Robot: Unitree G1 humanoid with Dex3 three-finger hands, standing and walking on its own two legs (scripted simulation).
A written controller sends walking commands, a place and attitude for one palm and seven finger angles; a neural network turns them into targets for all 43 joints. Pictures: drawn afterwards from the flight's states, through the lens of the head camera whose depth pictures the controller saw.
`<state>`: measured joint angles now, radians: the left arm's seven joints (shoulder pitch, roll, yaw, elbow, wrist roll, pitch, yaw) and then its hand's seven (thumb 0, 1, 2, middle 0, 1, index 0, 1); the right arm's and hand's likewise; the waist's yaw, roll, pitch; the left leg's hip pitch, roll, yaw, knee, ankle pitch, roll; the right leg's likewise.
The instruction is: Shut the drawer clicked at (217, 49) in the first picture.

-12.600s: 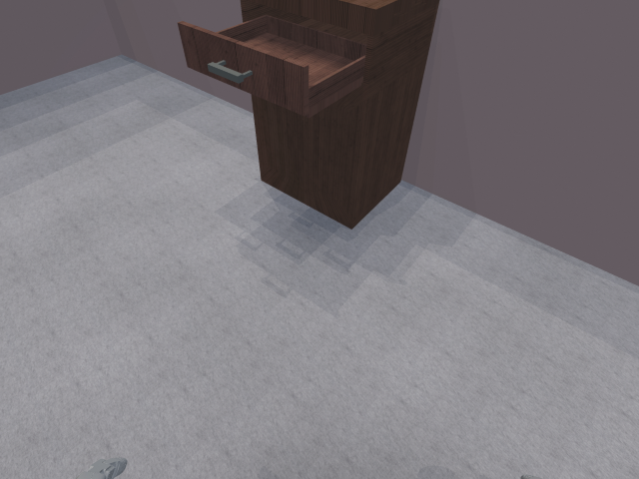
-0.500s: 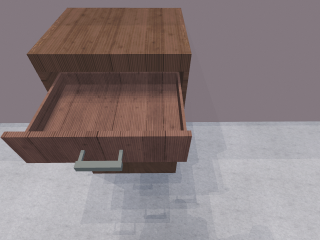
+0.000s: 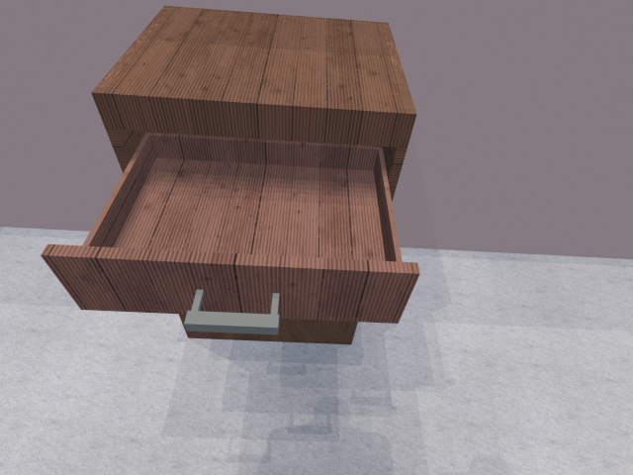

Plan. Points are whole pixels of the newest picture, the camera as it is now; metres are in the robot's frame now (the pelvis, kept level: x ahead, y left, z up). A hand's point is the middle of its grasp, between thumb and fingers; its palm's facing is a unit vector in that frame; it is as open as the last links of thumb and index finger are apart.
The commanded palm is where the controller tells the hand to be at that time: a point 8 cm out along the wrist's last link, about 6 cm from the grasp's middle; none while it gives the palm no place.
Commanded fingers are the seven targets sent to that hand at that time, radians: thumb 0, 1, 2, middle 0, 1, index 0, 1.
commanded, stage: shuffle to correct the standing spot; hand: left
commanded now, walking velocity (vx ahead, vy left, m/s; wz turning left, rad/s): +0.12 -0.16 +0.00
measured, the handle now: (235, 310) +0.34 +0.14 -0.02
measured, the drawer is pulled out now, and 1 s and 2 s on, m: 0.30 0.30 0.30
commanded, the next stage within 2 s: come to a stop and stand still in 0.26 s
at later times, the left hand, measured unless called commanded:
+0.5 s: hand out of the picture +0.06 +0.11 -0.18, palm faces +0.00 -0.98 -0.19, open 7.4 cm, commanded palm none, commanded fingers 0.00 0.90 0.90 -0.20 -0.30 -0.20 -0.30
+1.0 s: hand out of the picture +0.07 +0.18 -0.18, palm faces -0.03 -0.96 -0.26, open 7.4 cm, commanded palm none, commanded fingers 0.00 0.90 0.90 -0.20 -0.30 -0.20 -0.30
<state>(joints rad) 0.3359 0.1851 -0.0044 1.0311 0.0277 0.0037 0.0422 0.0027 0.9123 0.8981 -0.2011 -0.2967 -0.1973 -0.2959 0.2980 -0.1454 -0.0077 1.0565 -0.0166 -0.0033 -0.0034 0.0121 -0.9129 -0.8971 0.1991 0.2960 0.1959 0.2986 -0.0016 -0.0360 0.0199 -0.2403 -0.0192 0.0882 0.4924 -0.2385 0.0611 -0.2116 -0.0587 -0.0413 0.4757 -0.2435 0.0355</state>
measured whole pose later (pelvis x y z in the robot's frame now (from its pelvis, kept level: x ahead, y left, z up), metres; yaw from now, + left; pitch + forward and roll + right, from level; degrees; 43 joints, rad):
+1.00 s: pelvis +0.01 -0.01 -0.01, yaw -2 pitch -2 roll -1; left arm 0.26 0.21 0.00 0.96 0.02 0.02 0.05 0.00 0.91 0.90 -0.20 -0.30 -0.20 -0.30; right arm 0.21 -0.18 -0.03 0.95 -0.02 0.03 0.00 0.01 -0.90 -0.90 0.20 0.30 0.19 0.30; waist -0.01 0.01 0.03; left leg -0.28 -0.01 0.09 0.60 -0.30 0.06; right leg -0.23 -0.02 -0.02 0.58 -0.32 0.01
